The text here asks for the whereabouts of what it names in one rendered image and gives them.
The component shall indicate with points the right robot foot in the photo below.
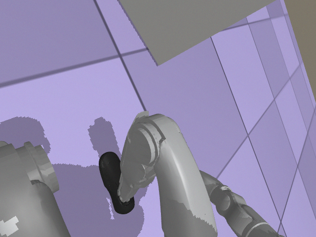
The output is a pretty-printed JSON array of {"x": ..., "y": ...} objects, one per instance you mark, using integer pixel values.
[{"x": 109, "y": 166}]

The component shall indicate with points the right robot arm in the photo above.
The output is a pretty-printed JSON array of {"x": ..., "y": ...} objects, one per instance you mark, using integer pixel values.
[{"x": 243, "y": 220}]

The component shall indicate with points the right robot hand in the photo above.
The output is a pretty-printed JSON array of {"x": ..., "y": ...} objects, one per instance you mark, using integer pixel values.
[{"x": 210, "y": 182}]

